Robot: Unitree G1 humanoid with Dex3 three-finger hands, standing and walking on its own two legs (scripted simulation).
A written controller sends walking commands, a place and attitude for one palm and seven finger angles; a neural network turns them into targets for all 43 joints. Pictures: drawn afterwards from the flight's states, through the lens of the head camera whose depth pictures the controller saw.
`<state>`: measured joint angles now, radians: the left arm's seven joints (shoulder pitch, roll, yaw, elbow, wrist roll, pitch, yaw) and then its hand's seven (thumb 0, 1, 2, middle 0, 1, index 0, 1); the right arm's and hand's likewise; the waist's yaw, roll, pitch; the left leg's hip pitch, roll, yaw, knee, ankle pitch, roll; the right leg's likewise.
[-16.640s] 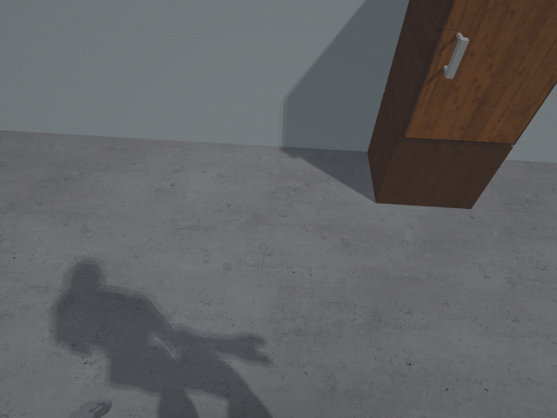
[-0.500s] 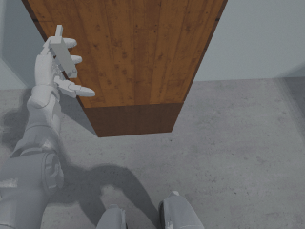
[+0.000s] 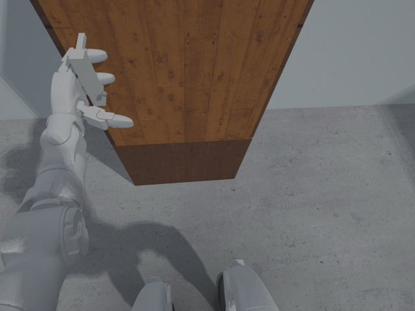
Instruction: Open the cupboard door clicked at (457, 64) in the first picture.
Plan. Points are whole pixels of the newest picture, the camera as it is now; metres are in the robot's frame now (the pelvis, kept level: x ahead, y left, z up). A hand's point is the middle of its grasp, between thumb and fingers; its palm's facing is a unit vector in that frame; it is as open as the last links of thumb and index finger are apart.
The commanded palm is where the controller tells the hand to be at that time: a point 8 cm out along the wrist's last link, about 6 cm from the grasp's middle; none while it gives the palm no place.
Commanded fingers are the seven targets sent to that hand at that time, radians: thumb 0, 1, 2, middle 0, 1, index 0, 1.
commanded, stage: close the thumb around the handle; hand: left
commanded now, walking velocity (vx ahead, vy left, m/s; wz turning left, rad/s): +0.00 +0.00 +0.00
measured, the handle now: (91, 71) +0.55 +0.18 +0.08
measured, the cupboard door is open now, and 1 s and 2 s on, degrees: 0 5 37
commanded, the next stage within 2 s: pull the door open along its arc in 0.60 s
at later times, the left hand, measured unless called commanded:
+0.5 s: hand (102, 94) +0.51 +0.16 +0.07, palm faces +0.00 -1.00 -0.02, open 6.0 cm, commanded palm +0.48 +0.21 +0.07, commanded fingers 0.00 0.90 0.90 -0.40 -1.35 -0.40 -1.35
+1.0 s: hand (105, 108) +0.47 +0.15 +0.07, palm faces +0.00 -1.00 -0.01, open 5.8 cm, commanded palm +0.42 +0.20 +0.07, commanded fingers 0.00 0.90 0.90 -0.40 -1.35 -0.40 -1.35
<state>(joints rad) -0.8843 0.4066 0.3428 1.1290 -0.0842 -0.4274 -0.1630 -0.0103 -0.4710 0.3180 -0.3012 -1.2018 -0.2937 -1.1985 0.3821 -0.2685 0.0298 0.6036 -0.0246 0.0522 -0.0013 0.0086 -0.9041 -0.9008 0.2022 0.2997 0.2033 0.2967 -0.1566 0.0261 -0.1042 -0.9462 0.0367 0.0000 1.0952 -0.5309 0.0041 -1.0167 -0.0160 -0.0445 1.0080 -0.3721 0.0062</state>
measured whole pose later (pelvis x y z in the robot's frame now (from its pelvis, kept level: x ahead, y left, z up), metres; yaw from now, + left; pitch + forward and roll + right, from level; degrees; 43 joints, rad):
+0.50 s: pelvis +0.00 +0.00 +0.00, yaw +0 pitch +22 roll -2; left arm -0.87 0.41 0.35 1.12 -0.08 -0.43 -0.18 0.01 0.67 0.81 -0.38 -1.32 -0.37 -1.32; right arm 0.37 -0.27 0.03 0.60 -0.02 0.06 -0.01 0.01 -0.90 -0.90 0.20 0.30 0.20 0.30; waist -0.16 0.02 -0.10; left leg -0.94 0.04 0.00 1.09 -0.53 0.00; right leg -1.01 -0.01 -0.05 1.00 -0.37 0.01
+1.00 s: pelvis +0.01 +0.00 +0.01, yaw -1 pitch +20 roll -1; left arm -0.65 0.33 0.33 0.91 -0.13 -0.41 -0.16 0.01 0.73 0.78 -0.38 -1.35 -0.36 -1.34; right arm 0.39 -0.25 0.01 0.57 0.00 0.07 0.01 0.01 -0.90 -0.90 0.20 0.30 0.20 0.30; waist -0.13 0.03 -0.12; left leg -0.86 0.05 0.03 1.03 -0.53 0.00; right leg -0.95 0.00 -0.02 0.96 -0.36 0.01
